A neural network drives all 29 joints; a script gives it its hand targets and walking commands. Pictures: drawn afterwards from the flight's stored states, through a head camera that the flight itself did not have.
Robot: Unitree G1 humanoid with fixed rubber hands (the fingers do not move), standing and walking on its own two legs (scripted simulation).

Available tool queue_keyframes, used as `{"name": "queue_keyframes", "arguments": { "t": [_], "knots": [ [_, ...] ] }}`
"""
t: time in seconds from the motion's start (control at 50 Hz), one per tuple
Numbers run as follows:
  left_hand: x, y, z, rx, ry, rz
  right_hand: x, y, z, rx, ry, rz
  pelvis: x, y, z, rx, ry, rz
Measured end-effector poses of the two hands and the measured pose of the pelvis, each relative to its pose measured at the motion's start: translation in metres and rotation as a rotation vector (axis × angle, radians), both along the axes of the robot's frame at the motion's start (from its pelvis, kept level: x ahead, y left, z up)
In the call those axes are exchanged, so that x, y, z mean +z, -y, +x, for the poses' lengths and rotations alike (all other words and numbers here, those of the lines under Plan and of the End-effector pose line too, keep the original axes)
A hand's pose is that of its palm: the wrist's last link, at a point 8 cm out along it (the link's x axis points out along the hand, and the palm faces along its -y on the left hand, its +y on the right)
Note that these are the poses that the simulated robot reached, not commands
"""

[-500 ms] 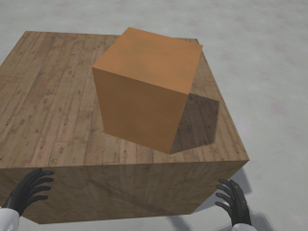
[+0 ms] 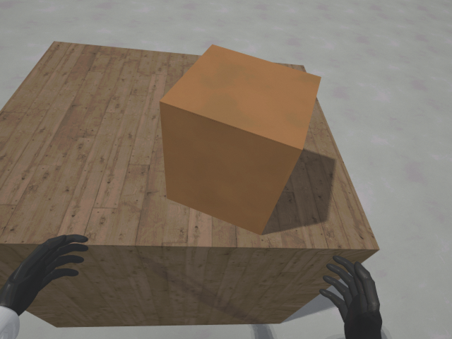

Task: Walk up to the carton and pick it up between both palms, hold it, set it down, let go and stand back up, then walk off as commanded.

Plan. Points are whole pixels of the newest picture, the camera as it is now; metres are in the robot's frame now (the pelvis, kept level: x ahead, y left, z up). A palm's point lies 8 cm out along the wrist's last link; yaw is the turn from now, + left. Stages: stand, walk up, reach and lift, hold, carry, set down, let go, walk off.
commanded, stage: reach and lift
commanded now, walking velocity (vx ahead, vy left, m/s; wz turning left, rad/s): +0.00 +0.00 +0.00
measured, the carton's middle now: (237, 143) +0.45 +0.03 +0.10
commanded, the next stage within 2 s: none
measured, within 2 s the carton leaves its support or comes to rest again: neither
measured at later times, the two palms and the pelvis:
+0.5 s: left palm (31, 257) +0.18 +0.28 +0.10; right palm (361, 304) +0.17 -0.15 +0.11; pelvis -0.01 -0.01 +0.00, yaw +1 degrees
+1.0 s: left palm (39, 197) +0.25 +0.29 +0.14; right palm (359, 256) +0.22 -0.15 +0.13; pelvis -0.01 +0.00 +0.00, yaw +0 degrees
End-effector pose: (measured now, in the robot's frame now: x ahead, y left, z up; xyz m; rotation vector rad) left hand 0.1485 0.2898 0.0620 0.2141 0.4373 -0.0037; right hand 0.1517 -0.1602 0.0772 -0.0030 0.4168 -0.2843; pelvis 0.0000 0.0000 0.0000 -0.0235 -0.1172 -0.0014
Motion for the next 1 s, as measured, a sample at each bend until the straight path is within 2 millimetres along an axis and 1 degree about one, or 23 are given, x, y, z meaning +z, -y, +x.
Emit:
{"name": "queue_keyframes", "arguments": {
  "t": [0.06,0.2,0.3,0.38,0.46,0.6,0.68,0.8,0.88,0.94,1.0],
  "knots": [
    [0.008,0.003,-0.001,-0.013,0.035,-0.006,0.008,-0.004,-0.001,0.001,0.019,0.019,0.0,0.001,0.0,0.0,0.007,-0.001],
    [0.019,0.008,-0.006,-0.038,0.078,-0.016,0.022,-0.009,-0.005,-0.005,0.052,0.048,0.0,0.004,-0.003,0.006,0.02,-0.002],
    [0.021,0.011,-0.003,-0.05,0.089,-0.033,0.026,-0.014,-0.004,-0.002,0.057,0.062,0.0,0.007,-0.006,0.014,0.025,0.0],
    [0.028,0.013,0.008,-0.064,0.114,-0.034,0.03,-0.015,0.004,0.008,0.078,0.067,0.0,0.008,-0.008,0.018,0.026,0.002],
    [0.033,0.011,0.024,-0.063,0.11,-0.031,0.031,-0.013,0.014,0.017,0.087,0.057,0.0,0.009,-0.009,0.016,0.028,0.005],
    [0.052,0.011,0.047,-0.055,0.14,-0.028,0.04,-0.009,0.027,0.02,0.113,0.062,0.001,0.01,-0.009,0.006,0.035,0.008],
    [0.055,0.006,0.056,-0.027,0.142,-0.034,0.041,-0.008,0.033,0.024,0.113,0.053,0.001,0.01,-0.01,0.003,0.034,0.01],
    [0.059,0.002,0.068,-0.015,0.144,-0.051,0.047,-0.009,0.047,0.033,0.132,0.034,0.001,0.01,-0.011,0.005,0.025,0.011],
    [0.067,-0.002,0.081,-0.002,0.163,-0.056,0.047,-0.01,0.06,0.033,0.129,0.029,0.001,0.008,-0.012,0.008,0.021,0.011],
    [0.071,-0.001,0.09,-0.008,0.167,-0.068,0.051,-0.014,0.067,0.04,0.146,0.029,0.002,0.006,-0.013,0.009,0.02,0.009],
    [0.074,-0.001,0.1,-0.013,0.162,-0.076,0.056,-0.013,0.073,0.026,0.166,0.03,0.002,0.004,-0.014,0.009,0.02,0.008]
  ]
}}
